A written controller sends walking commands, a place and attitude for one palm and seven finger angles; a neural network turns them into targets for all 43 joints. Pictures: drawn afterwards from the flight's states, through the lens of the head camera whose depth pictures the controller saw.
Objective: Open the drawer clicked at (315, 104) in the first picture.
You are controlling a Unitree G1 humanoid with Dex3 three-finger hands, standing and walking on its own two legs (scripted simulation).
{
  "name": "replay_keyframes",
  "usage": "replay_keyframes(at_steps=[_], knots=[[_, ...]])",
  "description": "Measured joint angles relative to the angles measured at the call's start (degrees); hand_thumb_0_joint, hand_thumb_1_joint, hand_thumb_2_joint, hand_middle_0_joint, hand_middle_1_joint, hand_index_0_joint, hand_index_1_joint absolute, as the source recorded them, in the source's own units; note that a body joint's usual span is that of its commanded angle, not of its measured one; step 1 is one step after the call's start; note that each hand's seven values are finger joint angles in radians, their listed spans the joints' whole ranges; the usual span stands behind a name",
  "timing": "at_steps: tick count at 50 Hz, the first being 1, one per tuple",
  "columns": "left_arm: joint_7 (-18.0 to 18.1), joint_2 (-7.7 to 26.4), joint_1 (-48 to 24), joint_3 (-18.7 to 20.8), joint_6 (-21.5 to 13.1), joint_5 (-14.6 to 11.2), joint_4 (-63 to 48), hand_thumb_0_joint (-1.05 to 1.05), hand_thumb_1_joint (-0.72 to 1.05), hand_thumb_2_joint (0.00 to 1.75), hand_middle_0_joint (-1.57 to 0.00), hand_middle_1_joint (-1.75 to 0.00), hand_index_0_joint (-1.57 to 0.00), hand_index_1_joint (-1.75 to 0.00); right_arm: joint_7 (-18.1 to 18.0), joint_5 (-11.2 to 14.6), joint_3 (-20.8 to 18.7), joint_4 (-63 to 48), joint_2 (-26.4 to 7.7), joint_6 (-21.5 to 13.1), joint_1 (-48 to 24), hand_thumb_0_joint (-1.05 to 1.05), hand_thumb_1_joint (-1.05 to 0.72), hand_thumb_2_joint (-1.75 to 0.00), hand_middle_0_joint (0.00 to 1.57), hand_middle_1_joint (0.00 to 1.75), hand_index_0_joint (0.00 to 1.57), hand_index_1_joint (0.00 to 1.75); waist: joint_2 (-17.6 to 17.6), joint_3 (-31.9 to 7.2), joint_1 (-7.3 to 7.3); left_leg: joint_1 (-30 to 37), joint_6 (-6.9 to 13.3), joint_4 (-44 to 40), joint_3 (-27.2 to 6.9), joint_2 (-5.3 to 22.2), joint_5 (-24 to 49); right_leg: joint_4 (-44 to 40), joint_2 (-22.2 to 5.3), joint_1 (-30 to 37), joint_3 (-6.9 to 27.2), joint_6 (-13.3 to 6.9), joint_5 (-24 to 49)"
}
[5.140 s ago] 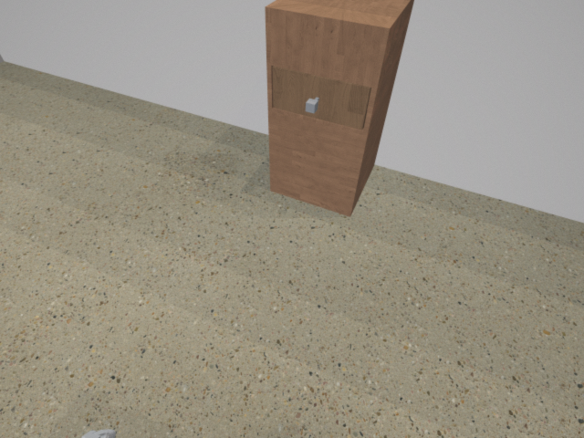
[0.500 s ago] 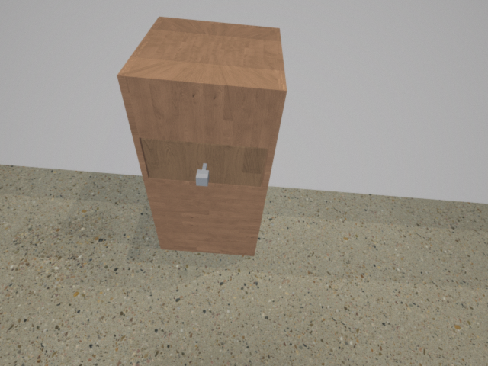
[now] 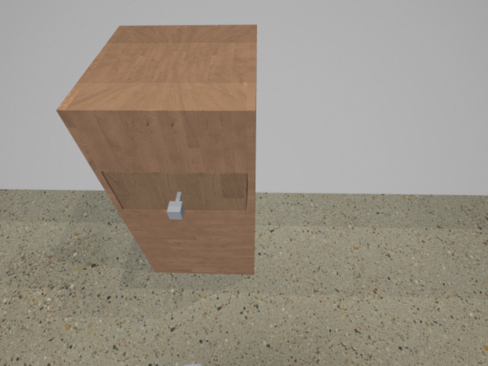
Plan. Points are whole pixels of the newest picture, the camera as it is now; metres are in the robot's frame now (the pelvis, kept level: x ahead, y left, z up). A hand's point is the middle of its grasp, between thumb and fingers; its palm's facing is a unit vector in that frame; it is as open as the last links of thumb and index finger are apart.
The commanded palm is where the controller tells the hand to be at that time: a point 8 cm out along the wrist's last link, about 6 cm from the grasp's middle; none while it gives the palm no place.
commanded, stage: come to a stop and stand still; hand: left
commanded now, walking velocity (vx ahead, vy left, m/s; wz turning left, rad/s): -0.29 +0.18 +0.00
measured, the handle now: (177, 204) +0.55 +0.22 -0.20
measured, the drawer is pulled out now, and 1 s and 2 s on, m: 0.00 0.00 0.00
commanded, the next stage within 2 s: look again from close up in 1.72 s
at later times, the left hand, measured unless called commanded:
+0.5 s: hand out of the picture +0.03 +0.21 -0.17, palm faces +0.05 -0.98 -0.22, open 7.4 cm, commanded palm none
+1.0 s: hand out of the picture +0.01 +0.11 -0.17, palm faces +0.02 -0.99 -0.17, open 7.3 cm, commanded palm none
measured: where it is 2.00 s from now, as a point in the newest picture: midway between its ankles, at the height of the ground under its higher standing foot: outside the picture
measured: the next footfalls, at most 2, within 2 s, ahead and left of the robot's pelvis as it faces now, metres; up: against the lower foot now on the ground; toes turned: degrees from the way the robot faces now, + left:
left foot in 0.26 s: +0.11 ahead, +0.08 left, +0.00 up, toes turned -8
right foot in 0.64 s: +0.06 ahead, -0.13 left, +0.00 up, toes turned -4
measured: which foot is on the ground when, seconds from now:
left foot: up 0.00-0.24, down 0.26-1.00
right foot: down 0.00-0.28, up 0.30-0.62, down 0.64-1.00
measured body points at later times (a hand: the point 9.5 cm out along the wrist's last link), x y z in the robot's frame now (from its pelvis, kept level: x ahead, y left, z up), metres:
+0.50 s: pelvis +0.02 +0.02 +0.01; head +0.04 +0.04 +0.46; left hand +0.03 +0.27 -0.16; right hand +0.11 -0.20 -0.14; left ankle +0.06 +0.12 -0.73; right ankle -0.04 -0.12 -0.68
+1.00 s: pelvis +0.01 -0.05 +0.00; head +0.02 -0.05 +0.45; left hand +0.01 +0.17 -0.16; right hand -0.07 -0.26 -0.16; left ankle +0.06 +0.12 -0.73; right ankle -0.04 -0.13 -0.73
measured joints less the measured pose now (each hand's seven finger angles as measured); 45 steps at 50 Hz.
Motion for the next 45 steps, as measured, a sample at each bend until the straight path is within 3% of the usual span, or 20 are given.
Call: replay_keyframes(at_steps=[5,11,12,14,17,19,22,28,32,36,45], knots=[[0.26,0.61,0.61,-0.9,2.27,0.55,0.57,-0.01,0.95,0.9,-0.2,-0.3,-0.2,-0.3,-0.37,0.41,0.12,-3.77,-1.39,0.8,-6.08,0.01,-0.91,-0.9,0.2,0.3,0.19,0.3,-0.33,-0.85,1.32,-1.23,-1.19,-13.5,0.16,-1.26,1.68,-2.55,0.51,2.09,0.13,-0.06,0.15],[0.19,1.09,1.59,-0.63,4.35,0.75,0.18,0.0,0.93,0.9,-0.2,-0.3,-0.2,-0.3,-0.15,0.3,-0.36,-7.11,-2.67,2.1,-11.48,0.01,-0.92,-0.9,0.2,0.3,0.19,0.3,-1.58,0.43,2.85,1.84,-1.45,-21.36,0.27,-3.05,3.71,1.24,-0.22,1.96,0.28,1.01,-2.59],[0.19,1.33,1.88,-0.57,4.65,0.68,0.15,0.0,0.93,0.9,-0.2,-0.3,-0.2,-0.3,-0.06,0.26,-0.33,-7.61,-2.7,2.0,-11.9,0.01,-0.92,-0.9,0.2,0.3,0.19,0.3,-1.89,0.59,2.91,3.35,-1.33,-24.38,0.51,-3.1,6.64,2.39,-0.4,1.63,0.26,1.36,-3.26],[0.17,2.13,2.16,-0.45,5.4,0.42,0.04,0.0,0.92,0.9,-0.2,-0.3,-0.2,-0.3,0.02,0.03,-0.09,-8.32,-2.34,1.56,-12.44,0.01,-0.92,-0.9,0.2,0.3,0.19,0.3,-3.32,1.09,3.11,4.59,1.51,-26.71,1.2,-3.82,9.54,5.18,-1.4,0.6,0.64,2.19,-4.7],[0.31,3.17,2.78,-0.34,6.4,0.21,-0.03,0.01,0.92,0.9,-0.2,-0.3,-0.2,-0.3,-0.2,-0.27,0.85,-9.07,-1.39,1.36,-12.88,0.01,-0.92,-0.9,0.2,0.3,0.19,0.3,-4.69,1.39,3.61,5.08,3.46,-28.19,2.16,-4.39,8.92,16.79,-0.41,-3.3,5.86,3.33,-15.13],[0.09,3.54,3.26,-0.18,6.44,0.26,0.27,0.01,0.91,0.9,-0.2,-0.3,-0.2,-0.3,-0.52,-0.36,1.33,-9.09,-0.88,1.3,-13.04,0.01,-0.91,-0.9,0.2,0.3,0.19,0.3,-4.62,1.29,3.48,5.55,3.6,-30.39,2.21,-4.39,10.1,24.14,0.55,-5.24,8.57,3.74,-15.88],[-0.16,3.98,4.3,-0.14,6.26,0.26,0.71,0.01,0.91,0.9,-0.2,-0.3,-0.2,-0.3,-0.7,-0.17,1.81,-8.52,-0.05,1.05,-13.05,0.01,-0.91,-0.9,0.2,0.3,0.2,0.3,-4.59,0.81,3.42,6.23,3.5,-33.57,2.54,-4.41,12.16,27.35,0.53,-5.39,10.52,4.68,-14.61],[-0.37,3.58,5.56,-0.83,6.63,0.17,2.0,0.01,0.91,0.9,-0.2,-0.3,-0.2,-0.3,-0.57,0.05,1.19,-7.08,0.02,0.67,-11.98,0.0,-0.92,-0.9,0.2,0.3,0.2,0.3,-3.38,-0.38,2.16,6.74,2.63,-36.61,2.94,-3.96,14.53,15.19,-1.06,0.71,10.09,5.25,-15.29],[-0.31,3.11,5.83,-1.49,5.38,0.22,2.41,0.01,0.91,0.9,-0.2,-0.3,-0.2,-0.3,-0.06,0.35,0.74,-5.34,-0.75,1.0,-10.22,0.0,-0.92,-0.9,0.2,0.3,0.2,0.3,-3.4,-1.19,1.79,5.46,1.2,-34.94,3.32,-4.16,14.56,0.05,-1.7,6.45,9.68,4.23,-6.99],[-0.28,0.89,6.29,-2.58,4.6,0.16,3.69,0.01,0.91,0.9,-0.2,-0.3,-0.2,-0.3,0.17,0.35,0.49,-2.87,-2.37,2.0,-7.44,0.0,-0.92,-0.9,0.2,0.3,0.2,0.3,-0.54,-1.92,0.7,6.41,0.04,-35.3,1.33,-2.83,13.7,-0.7,0.1,7.82,8.16,3.06,-6.61],[-0.1,-0.47,7.45,-2.93,4.69,-0.35,5.2,0.02,0.93,0.9,-0.2,-0.3,-0.2,-0.3,-0.09,-0.03,1.63,1.69,-1.34,2.12,-0.58,0.01,-0.91,-0.9,0.2,0.3,0.19,0.3,-1.24,-2.14,-0.19,7.55,-2.0,-35.71,-0.61,-0.66,15.03,-1.98,2.76,9.72,7.0,1.03,-6.75]])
